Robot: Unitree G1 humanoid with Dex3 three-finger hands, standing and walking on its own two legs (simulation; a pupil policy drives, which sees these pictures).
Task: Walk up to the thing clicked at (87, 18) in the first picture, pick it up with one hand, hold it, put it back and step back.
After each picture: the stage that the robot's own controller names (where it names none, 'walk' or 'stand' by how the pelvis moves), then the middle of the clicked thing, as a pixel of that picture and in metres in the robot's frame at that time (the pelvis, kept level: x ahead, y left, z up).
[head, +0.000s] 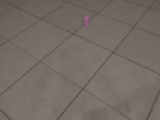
stand; (86, 21) +1.78 +0.00 -0.72
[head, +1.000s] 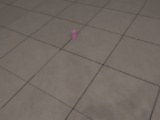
walk; (74, 35) +1.64 +0.27 -0.70
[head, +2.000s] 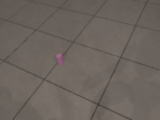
walk; (60, 59) +1.07 +0.35 -0.71
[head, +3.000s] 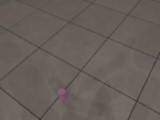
walk; (62, 94) +0.65 +0.25 -0.70
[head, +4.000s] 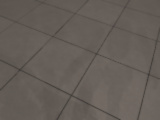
walk; out of the picture +0.38 +0.19 -0.71
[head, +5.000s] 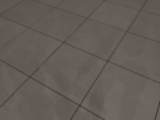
stand; out of the picture +0.30 +0.21 -0.72
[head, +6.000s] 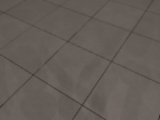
stand; out of the picture +0.30 +0.19 -0.72
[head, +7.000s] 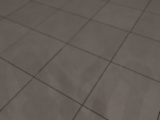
stand; out of the picture +0.32 +0.21 -0.73
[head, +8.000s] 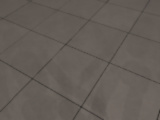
stand; out of the picture +0.31 +0.21 -0.73
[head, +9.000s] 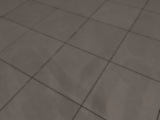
go down; out of the picture +0.30 +0.22 -0.72
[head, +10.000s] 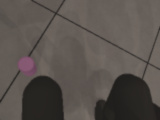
go down; (28, 66) +0.40 +0.23 -0.31
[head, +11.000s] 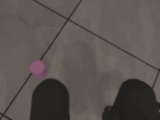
approach; (39, 70) +0.40 +0.22 -0.31
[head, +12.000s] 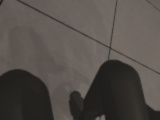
close in; out of the picture +0.38 +0.25 -0.22
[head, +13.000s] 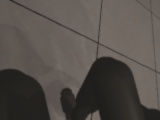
close; out of the picture +0.38 +0.26 -0.22
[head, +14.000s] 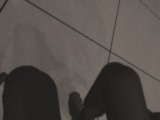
lift; out of the picture +0.34 +0.24 -0.20
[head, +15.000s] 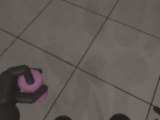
lift; (34, 87) +0.32 +0.18 -0.01
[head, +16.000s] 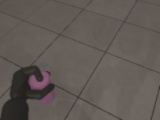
hold; (43, 88) +0.33 +0.17 +0.01
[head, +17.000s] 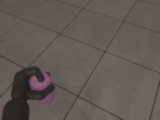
hold; (43, 89) +0.33 +0.17 -0.01
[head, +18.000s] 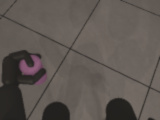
crouch; (34, 71) +0.38 +0.18 -0.08
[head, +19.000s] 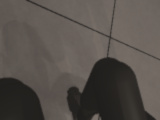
lower; out of the picture +0.42 +0.25 -0.22
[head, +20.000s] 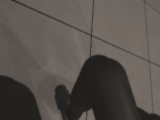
lower; out of the picture +0.42 +0.28 -0.23
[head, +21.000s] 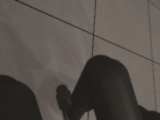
lower; out of the picture +0.41 +0.28 -0.22
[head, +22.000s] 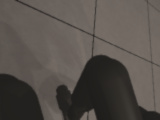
lower; out of the picture +0.41 +0.28 -0.23
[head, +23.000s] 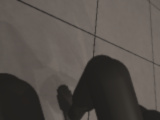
loosen; out of the picture +0.41 +0.27 -0.23
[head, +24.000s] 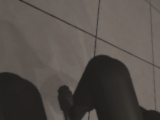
withdraw; out of the picture +0.40 +0.25 -0.23
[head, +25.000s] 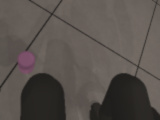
stand; (26, 63) +0.41 +0.22 -0.27
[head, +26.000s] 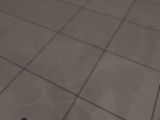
stand; out of the picture +0.34 +0.18 -0.64
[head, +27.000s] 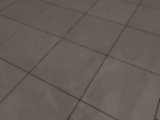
stand; out of the picture +0.35 +0.19 -0.67
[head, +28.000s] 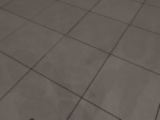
stand; out of the picture +0.35 +0.18 -0.67
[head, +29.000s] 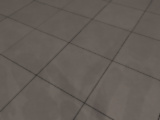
walk; out of the picture +0.36 +0.19 -0.72
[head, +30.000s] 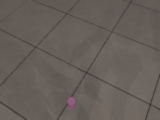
walk; (71, 103) +0.46 +0.11 -0.69
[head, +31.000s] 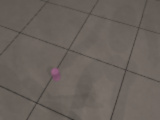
walk; (56, 74) +0.71 +0.27 -0.69
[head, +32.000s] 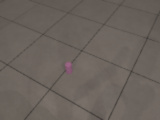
stand; (68, 68) +0.97 +0.21 -0.71
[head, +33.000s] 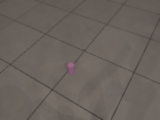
stand; (71, 68) +0.96 +0.18 -0.72
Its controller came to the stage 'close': yes
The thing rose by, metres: 0.71
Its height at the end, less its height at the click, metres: +0.00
